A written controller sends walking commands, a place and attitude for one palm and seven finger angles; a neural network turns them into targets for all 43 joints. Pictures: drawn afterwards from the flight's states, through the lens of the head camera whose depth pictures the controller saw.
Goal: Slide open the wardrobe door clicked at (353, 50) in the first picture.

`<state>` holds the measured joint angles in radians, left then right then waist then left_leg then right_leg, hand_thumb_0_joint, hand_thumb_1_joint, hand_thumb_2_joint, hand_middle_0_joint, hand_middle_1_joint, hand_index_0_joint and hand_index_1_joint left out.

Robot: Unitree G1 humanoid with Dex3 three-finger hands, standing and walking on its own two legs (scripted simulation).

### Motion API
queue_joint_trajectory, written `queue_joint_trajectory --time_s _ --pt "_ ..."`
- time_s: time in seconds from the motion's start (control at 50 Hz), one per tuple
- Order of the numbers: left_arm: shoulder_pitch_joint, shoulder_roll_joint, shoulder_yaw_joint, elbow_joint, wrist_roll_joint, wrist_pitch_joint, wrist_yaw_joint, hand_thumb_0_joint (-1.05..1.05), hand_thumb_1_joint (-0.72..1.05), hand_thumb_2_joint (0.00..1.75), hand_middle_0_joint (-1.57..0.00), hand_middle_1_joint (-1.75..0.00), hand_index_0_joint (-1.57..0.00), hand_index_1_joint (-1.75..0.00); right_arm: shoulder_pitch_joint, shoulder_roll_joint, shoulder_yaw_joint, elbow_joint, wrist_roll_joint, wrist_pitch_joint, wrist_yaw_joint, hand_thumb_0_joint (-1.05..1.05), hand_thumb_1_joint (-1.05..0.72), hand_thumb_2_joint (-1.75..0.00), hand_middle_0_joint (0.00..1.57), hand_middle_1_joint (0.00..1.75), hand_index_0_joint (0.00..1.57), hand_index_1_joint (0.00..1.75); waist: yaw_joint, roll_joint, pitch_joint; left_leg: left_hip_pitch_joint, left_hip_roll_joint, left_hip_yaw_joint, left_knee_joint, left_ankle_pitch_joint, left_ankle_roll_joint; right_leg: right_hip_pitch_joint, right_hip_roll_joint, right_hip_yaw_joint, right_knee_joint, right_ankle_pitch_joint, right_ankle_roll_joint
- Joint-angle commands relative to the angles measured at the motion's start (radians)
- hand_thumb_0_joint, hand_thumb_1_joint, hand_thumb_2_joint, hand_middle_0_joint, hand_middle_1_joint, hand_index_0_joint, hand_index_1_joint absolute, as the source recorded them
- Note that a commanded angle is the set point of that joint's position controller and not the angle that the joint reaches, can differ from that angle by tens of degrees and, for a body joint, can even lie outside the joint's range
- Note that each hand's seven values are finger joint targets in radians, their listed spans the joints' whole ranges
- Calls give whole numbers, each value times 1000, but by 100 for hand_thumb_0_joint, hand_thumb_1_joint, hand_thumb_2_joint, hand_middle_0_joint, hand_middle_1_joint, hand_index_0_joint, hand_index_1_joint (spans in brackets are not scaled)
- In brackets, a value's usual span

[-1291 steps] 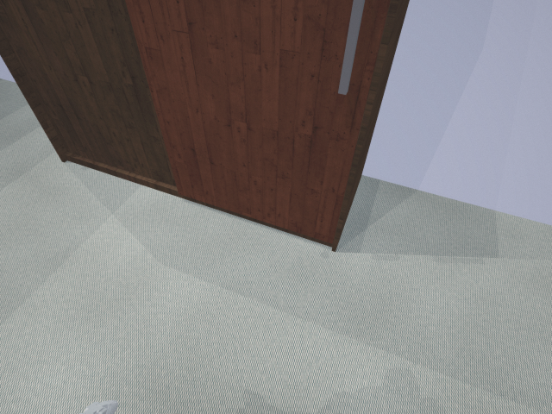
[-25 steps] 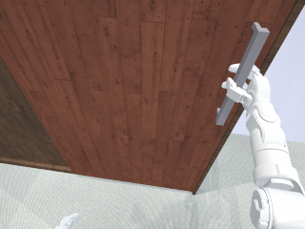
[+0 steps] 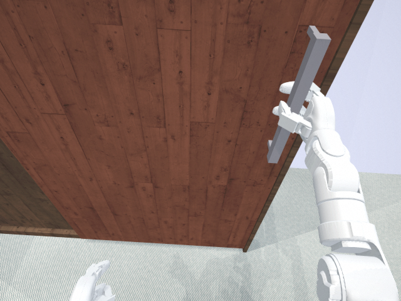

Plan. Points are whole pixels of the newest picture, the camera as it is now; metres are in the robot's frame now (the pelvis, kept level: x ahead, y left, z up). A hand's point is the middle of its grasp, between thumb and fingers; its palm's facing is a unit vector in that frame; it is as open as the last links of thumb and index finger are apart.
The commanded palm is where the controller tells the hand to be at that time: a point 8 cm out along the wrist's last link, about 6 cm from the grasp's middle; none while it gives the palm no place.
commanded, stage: tug the door sideways, standing still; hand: right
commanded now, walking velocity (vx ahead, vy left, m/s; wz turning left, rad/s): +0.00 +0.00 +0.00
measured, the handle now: (289, 105) +0.48 -0.16 +0.17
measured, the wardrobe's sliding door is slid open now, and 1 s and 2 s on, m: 0.00 0.02 0.14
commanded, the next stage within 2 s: step sideways, sliding the door along in 0.64 s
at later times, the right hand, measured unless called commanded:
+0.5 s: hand (278, 117) +0.42 -0.12 +0.18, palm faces +0.07 +1.00 -0.04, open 5.9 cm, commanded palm +0.40 -0.12 +0.18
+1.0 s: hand (271, 117) +0.43 -0.11 +0.17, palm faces +0.11 +0.99 -0.12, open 6.0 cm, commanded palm +0.40 -0.13 +0.18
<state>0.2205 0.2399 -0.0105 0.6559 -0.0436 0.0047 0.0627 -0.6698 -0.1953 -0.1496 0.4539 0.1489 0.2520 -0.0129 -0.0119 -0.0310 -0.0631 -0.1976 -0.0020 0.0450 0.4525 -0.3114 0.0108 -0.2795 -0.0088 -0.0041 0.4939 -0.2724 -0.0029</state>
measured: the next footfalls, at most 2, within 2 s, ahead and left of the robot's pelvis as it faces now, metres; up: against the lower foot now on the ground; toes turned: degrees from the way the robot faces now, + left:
left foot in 1.68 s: +0.17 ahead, +0.36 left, +0.00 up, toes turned +1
right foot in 1.88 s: +0.08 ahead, +0.12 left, +0.00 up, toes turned -14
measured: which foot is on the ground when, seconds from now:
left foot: down 0.00-1.00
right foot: down 0.00-1.00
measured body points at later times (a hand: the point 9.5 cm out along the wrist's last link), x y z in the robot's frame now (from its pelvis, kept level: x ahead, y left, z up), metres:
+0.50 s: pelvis -0.02 +0.00 +0.00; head -0.01 +0.00 +0.45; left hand +0.08 +0.23 -0.13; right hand +0.41 -0.17 +0.19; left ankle -0.05 +0.11 -0.74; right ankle -0.01 -0.12 -0.74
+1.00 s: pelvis -0.03 +0.02 -0.01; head +0.00 +0.04 +0.44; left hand +0.08 +0.26 -0.14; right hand +0.41 -0.16 +0.18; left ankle -0.05 +0.11 -0.72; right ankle -0.01 -0.12 -0.74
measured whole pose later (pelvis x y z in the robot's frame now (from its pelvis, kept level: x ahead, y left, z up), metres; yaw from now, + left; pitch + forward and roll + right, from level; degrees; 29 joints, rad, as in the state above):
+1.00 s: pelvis -0.03 +0.02 -0.01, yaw +4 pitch +1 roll +0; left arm 0.24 0.20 -0.01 0.71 -0.03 -0.06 0.09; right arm -0.79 -0.30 -0.10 0.72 0.14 -0.07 -0.09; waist -0.01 -0.04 0.04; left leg -0.36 -0.03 0.02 0.81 -0.47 0.01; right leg -0.32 -0.06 -0.05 0.62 -0.31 0.01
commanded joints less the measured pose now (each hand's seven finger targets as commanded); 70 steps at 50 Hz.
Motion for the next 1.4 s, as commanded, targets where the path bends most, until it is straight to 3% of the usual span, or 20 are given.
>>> queue_joint_trajectory --time_s 0.0,0.24,0.72,0.74,0.8,0.84,0.88,0.92,1.02,1.06,1.08,1.12,1.16,1.22,1.24,1.26,1.28,1.3,1.32,1.38 --pt "-6 109 38 -104 1 -39 12 0 90 90 -20 -30 -20 -30 -553 29 123 -201 15 -93 29 0 -90 -90 45 140 45 140 88 37 -338 -49 -22 7 -4 538 8 327 -7 22 33 551 -28" --pt "10 102 29 -57 2 -95 -2 0 90 90 -20 -30 -20 -30 -731 178 260 -81 24 -191 25 0 -90 -90 45 140 45 140 117 -12 -311 -150 -26 17 -12 362 15 340 -8 60 22 389 -18" --pt "47 110 32 2 2 -183 -23 0 90 90 -20 -30 -20 -30 -881 192 257 53 29 -295 -18 0 -90 -90 45 140 45 140 125 12 -319 -202 -27 18 15 265 17 302 -7 76 22 279 -4" --pt "50 172 50 4 2 -154 10 0 90 90 -20 -30 -20 -30 -787 -354 -69 94 -68 -360 -65 0 -90 -90 45 140 45 140 41 25 -278 -178 17 -31 13 167 -17 200 -88 71 19 236 -58" --pt "19 128 44 -27 0 -136 26 0 90 90 -20 -30 -20 -30 -732 -95 126 81 -51 -413 -45 0 -90 -90 45 140 45 140 68 4 -267 -151 13 -9 98 137 -26 213 -137 100 -17 117 -72" --pt "-6 133 52 -48 5 -129 42 0 90 90 -20 -30 -20 -30 -733 -119 117 32 -38 -426 -38 0 -90 -90 45 140 45 140 70 -120 -270 -219 -13 -14 264 9 -23 269 -261 258 -71 60 -141" --pt "-23 125 49 -57 14 -113 46 0 90 90 -20 -30 -20 -30 -732 -151 95 5 -30 -423 -45 0 -90 -90 45 140 45 140 63 -130 -238 -314 -14 -53 409 -165 -8 310 -354 388 -107 107 -207" --pt "-39 125 47 -60 13 -93 44 0 90 90 -20 -30 -20 -30 -711 -177 79 0 -30 -409 -51 0 -90 -90 45 140 45 140 55 -85 -192 -319 4 -74 435 -211 -2 276 -384 370 -95 133 -224" --pt "-70 123 39 -85 -11 -79 44 0 90 90 -20 -30 -20 -30 -671 -105 145 -66 -32 -405 -44 0 -90 -90 45 140 45 140 36 -78 -188 47 13 -32 53 7 32 45 -225 56 157 158 -110" --pt "-99 92 37 -102 -16 -86 51 0 90 90 -20 -30 -20 -30 -650 -106 152 -106 -51 -398 -51 0 -90 -90 45 140 45 140 34 261 -186 154 255 -399 -145 156 150 -184 -21 -61 455 -174 -20" --pt "-121 82 36 -94 -15 -93 53 0 90 90 -20 -30 -20 -30 -653 -91 169 -94 -60 -392 -56 0 -90 -90 45 140 45 140 13 262 -129 164 331 -472 -152 193 218 -285 14 -15 609 -318 -11" --pt "-97 94 44 -69 -13 -107 47 0 90 90 -20 -30 -20 -30 -665 -66 178 -144 -53 -408 -55 0 -90 -90 45 140 45 140 10 171 -96 239 323 -427 -77 487 231 -324 -30 41 686 -270 -3" --pt "-88 68 33 -69 2 -116 42 0 90 90 -20 -30 -20 -30 -703 -9 224 -260 -69 -443 -57 0 -90 -90 45 140 45 140 29 95 -141 290 269 -237 36 780 197 -240 -35 -20 479 -232 -1" --pt "-98 58 39 -90 16 -105 46 0 90 90 -20 -30 -20 -30 -640 33 257 -357 -69 -467 -59 0 -90 -90 45 140 45 140 29 116 -215 271 186 -95 166 892 115 -13 -41 -113 62 57 7" --pt "-81 71 49 -90 15 -108 47 0 90 90 -20 -30 -20 -30 -652 47 284 -417 -65 -477 -57 0 -90 -90 45 140 45 140 52 77 -263 128 158 -63 297 841 57 210 -85 -86 -82 230 -13" --pt "-81 107 70 -99 15 -112 43 0 90 90 -20 -30 -20 -30 -651 66 310 -458 -48 -491 -51 0 -90 -90 45 140 45 140 72 -53 -309 -172 93 -18 487 506 -20 521 -280 109 -112 638 -94" --pt "-76 118 84 -110 6 -111 17 0 90 90 -20 -30 -20 -30 -660 133 350 -495 -31 -496 -42 0 -90 -90 45 140 45 140 54 -268 -403 -492 15 -91 730 -187 -52 798 -550 423 33 1176 -246" --pt "-94 109 80 -102 6 -119 -19 0 90 90 -20 -30 -20 -30 -674 118 322 -491 -31 -497 -38 0 -90 -90 45 140 45 140 53 -137 -423 -497 35 -225 890 -268 3 800 -604 396 74 1131 -279" --pt "-115 127 92 -109 3 -116 -37 0 90 90 -20 -30 -20 -30 -713 93 304 -520 -43 -490 -34 0 -90 -90 45 140 45 140 61 -40 -354 -522 53 -230 870 -247 23 719 -598 322 61 1022 -255" --pt "-125 122 108 -105 0 -115 -36 0 90 90 -20 -30 -20 -30 -682 63 292 -574 -56 -463 -23 0 -90 -90 45 140 45 140 63 -51 -263 -516 83 -136 687 -169 -13 616 -500 169 44 834 -193"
